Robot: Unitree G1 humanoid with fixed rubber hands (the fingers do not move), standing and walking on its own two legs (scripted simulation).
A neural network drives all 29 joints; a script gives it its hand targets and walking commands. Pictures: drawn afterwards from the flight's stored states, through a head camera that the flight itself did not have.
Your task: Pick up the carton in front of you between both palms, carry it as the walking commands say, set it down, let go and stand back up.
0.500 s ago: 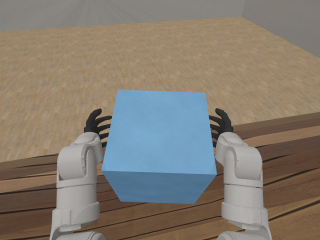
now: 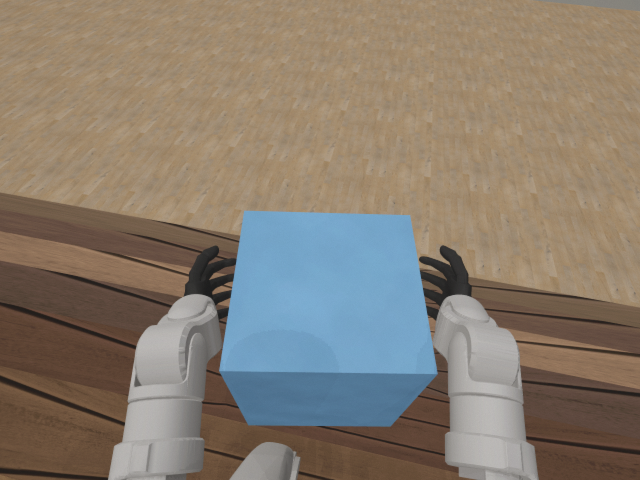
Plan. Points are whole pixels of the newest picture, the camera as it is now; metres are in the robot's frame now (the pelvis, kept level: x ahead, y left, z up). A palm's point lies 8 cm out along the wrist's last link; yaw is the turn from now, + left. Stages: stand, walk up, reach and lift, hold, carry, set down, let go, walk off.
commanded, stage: carry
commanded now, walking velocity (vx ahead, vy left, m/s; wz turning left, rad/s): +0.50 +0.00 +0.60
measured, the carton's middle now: (323, 327) +0.32 +0.04 -0.01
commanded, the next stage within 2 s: none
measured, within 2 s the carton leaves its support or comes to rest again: neither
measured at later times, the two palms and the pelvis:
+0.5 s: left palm (294, 213) +0.71 +0.15 -0.18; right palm (425, 231) +0.68 -0.16 -0.17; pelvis +0.39 +0.02 -0.22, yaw -3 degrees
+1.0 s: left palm (353, 169) +1.17 +0.01 -0.39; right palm (435, 202) +1.05 -0.27 -0.40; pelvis +0.82 -0.01 -0.48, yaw -21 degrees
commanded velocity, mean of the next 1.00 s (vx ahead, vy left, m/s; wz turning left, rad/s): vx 0.50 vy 0.00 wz -0.58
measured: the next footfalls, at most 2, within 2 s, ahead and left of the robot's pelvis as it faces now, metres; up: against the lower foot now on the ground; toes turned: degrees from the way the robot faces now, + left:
left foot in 0.24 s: +0.34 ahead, +0.08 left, -0.17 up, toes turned +3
right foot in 0.62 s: +0.60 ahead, -0.05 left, -0.34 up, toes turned -7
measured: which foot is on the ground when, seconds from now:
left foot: up 0.00-0.22, down 0.24-0.62, up 0.64-0.96, down 0.98-1.00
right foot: down 0.00-0.24, up 0.26-0.60, down 0.62-0.98, up 1.00-1.00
